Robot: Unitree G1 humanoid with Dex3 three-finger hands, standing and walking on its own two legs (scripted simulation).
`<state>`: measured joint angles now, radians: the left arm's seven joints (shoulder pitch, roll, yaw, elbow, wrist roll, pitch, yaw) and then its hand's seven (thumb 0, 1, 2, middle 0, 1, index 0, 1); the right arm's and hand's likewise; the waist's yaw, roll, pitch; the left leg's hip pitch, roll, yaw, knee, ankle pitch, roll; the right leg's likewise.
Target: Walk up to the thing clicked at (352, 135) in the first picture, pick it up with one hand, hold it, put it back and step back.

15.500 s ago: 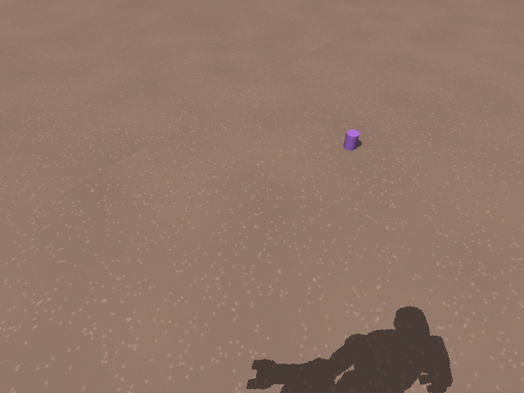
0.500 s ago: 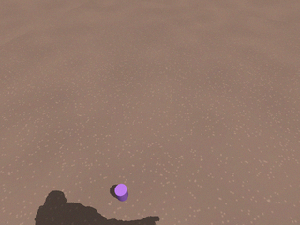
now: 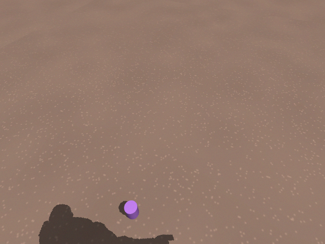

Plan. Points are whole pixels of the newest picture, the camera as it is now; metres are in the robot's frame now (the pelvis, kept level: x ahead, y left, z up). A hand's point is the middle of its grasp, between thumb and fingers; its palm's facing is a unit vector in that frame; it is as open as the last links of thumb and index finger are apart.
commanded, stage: stand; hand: left
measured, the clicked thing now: (131, 209) +0.43 +0.21 -0.73
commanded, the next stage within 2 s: rise first in 1.56 s
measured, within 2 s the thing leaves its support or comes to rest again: neither
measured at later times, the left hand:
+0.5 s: hand out of the picture +0.06 +0.26 -0.16, palm faces -0.02 -0.94 -0.34, open 7.4 cm
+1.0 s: hand out of the picture +0.07 +0.26 -0.16, palm faces -0.02 -0.94 -0.34, open 7.4 cm
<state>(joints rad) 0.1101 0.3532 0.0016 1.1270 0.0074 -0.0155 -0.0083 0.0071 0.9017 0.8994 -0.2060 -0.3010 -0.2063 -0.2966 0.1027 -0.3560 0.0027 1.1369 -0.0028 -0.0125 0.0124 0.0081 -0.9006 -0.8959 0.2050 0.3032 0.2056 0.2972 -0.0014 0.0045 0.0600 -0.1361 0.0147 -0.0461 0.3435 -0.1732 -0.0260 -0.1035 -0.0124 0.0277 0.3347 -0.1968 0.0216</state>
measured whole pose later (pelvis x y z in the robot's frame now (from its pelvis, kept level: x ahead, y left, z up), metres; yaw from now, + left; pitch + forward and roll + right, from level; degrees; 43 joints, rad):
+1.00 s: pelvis +0.00 +0.00 +0.00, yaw +0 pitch -2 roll +0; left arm 0.12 0.36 0.00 1.12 0.01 -0.01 -0.01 0.01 0.90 0.90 -0.21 -0.30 -0.21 -0.30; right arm 0.11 -0.35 0.00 1.12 0.00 -0.01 0.01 0.01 -0.90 -0.90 0.21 0.30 0.21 0.30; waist 0.00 0.00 0.06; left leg -0.13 0.01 -0.05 0.34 -0.18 -0.02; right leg -0.09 -0.02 0.02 0.32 -0.20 0.02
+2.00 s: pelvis -0.02 +0.01 -0.03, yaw +0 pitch +7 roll -1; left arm -0.01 0.34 0.14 0.94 0.13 0.07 -0.03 0.01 0.15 0.92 -0.13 -0.88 -0.15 -0.86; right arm 0.24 -0.24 -0.02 0.74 0.02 -0.04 -0.01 0.01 -0.96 -0.91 0.20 0.30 0.20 0.30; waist -0.03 0.00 -0.02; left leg -0.53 0.02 -0.05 0.71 -0.32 -0.02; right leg -0.48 0.00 0.03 0.69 -0.33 0.02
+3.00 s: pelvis -0.04 +0.01 -0.19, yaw -1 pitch +27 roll -3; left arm 0.13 0.41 0.12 0.51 0.46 0.06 0.03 0.00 -0.55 0.96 -0.09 -1.06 -0.09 -1.05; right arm 0.12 -0.26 -0.03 0.54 0.00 -0.20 0.01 0.01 -0.92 -0.90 0.21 0.30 0.21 0.30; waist -0.03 0.01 -0.17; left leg -1.41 0.00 -0.09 1.55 -0.62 -0.03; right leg -1.35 0.01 0.00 1.52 -0.65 0.03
